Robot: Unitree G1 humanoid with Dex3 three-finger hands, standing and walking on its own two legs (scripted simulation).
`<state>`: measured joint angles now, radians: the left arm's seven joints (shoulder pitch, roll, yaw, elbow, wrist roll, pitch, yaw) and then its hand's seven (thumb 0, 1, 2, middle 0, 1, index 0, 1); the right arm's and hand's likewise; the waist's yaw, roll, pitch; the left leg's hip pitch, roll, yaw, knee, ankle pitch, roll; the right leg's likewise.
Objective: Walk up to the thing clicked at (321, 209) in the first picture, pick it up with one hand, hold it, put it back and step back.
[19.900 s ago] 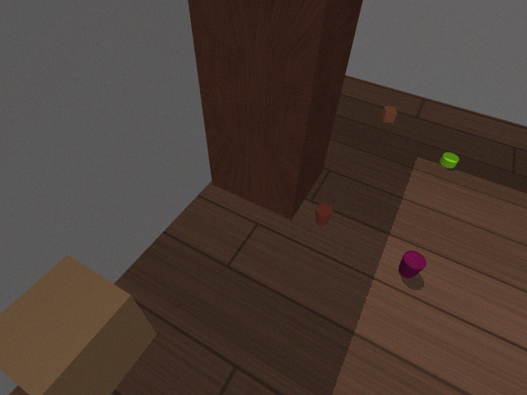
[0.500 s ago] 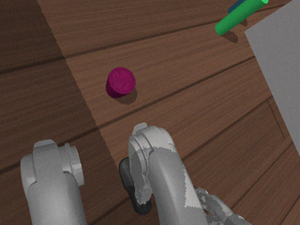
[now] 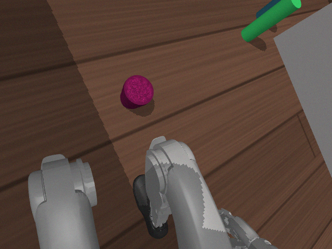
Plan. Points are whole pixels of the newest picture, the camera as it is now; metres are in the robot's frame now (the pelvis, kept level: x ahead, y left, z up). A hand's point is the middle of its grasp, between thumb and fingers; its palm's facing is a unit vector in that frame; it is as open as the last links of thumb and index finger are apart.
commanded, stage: settle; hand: left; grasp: from above
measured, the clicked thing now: out of the picture +0.41 +0.39 -0.26
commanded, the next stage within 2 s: lift in 0.58 s
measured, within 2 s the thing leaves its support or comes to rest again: leaves its support in 0.06 s
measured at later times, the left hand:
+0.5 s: hand out of the picture +0.39 +0.39 -0.12, palm faces -0.47 -0.13 -0.88, open 9.7 cm
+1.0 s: hand out of the picture +0.39 +0.38 -0.06, palm faces -0.45 -0.13 -0.88, open 9.8 cm
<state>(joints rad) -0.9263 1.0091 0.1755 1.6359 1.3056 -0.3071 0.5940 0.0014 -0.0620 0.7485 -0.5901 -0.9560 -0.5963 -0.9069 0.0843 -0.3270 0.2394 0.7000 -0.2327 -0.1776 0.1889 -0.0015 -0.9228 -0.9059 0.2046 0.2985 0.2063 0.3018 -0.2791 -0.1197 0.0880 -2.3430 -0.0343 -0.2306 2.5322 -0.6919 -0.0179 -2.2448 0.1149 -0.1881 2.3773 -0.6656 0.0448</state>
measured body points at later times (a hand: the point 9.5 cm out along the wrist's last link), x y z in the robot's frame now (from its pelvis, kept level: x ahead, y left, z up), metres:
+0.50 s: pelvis +0.00 +0.00 +0.05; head +0.23 +0.11 +0.42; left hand +0.41 +0.39 -0.07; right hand +0.13 -0.26 -0.05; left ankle +0.07 +0.12 -0.27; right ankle +0.11 -0.11 -0.27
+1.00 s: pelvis +0.00 +0.00 +0.08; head +0.22 +0.09 +0.46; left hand +0.41 +0.38 -0.01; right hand +0.10 -0.26 -0.03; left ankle +0.07 +0.12 -0.27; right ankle +0.11 -0.11 -0.27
